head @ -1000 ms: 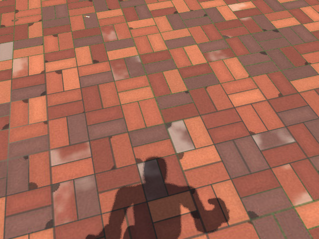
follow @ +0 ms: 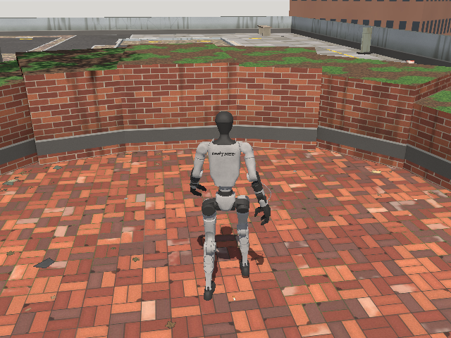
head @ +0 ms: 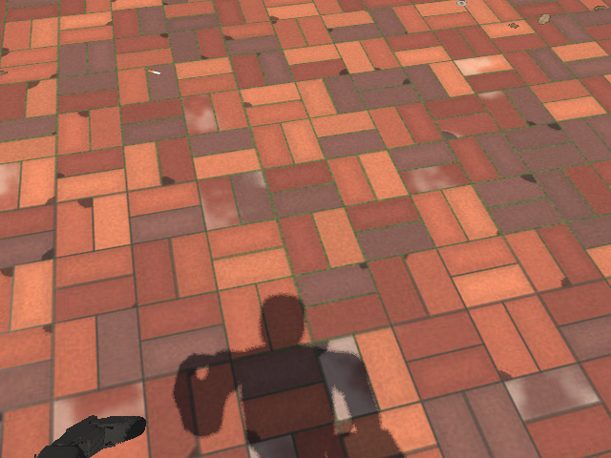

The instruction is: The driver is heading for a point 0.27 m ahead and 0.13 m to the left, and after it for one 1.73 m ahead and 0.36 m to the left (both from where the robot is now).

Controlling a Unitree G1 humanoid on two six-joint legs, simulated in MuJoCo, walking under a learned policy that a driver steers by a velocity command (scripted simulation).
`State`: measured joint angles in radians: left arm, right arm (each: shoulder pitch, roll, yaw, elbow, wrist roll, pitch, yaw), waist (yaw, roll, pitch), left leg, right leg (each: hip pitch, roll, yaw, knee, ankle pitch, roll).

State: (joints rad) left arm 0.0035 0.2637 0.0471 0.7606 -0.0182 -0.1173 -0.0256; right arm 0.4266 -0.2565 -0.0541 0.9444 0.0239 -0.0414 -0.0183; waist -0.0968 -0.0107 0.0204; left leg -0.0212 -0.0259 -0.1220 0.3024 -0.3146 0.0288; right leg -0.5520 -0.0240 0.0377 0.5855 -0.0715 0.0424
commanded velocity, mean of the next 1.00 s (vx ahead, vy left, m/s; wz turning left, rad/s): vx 0.19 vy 0.00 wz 0.43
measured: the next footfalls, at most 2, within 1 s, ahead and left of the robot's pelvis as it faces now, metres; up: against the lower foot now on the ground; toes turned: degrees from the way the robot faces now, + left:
right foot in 0.10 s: +0.22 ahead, -0.15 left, +0.00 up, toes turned +6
left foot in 0.54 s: +0.32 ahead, +0.14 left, +0.00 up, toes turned +22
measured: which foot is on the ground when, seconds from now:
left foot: down 0.00-0.10, up 0.12-0.52, down 0.54-1.00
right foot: up 0.00-0.08, down 0.10-0.54, up 0.56-0.92, down 0.94-1.00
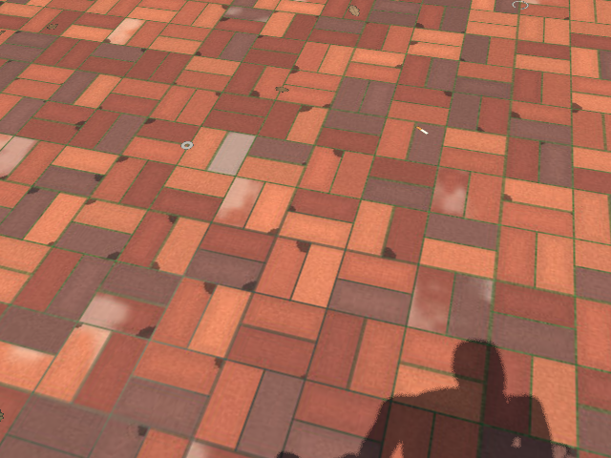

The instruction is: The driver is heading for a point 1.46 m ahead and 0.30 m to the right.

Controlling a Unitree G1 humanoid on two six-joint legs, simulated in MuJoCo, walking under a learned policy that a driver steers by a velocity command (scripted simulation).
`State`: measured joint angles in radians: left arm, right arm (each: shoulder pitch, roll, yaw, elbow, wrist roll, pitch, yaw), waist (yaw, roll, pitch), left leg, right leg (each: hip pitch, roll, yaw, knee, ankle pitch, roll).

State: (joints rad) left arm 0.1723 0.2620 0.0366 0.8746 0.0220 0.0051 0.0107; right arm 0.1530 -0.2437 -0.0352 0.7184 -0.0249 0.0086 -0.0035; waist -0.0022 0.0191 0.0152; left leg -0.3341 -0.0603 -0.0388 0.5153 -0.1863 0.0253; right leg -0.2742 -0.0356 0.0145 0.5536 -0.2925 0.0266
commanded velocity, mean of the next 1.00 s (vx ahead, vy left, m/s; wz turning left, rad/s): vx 0.10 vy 0.00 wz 0.02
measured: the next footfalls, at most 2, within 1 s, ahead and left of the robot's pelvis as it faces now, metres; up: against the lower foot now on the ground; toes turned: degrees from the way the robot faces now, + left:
left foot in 0.92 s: +0.14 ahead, +0.12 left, +0.00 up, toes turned +2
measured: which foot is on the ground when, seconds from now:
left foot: down 0.00-0.68, up 0.70-0.90, down 0.92-1.00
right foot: down 0.00-0.92, up 0.94-1.00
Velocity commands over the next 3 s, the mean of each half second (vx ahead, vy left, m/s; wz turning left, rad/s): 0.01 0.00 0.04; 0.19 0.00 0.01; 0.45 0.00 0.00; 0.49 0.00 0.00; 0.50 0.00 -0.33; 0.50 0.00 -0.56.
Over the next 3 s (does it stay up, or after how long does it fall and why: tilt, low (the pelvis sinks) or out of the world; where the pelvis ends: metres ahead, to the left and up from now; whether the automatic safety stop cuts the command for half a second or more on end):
stays up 1.27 -0.07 -0.01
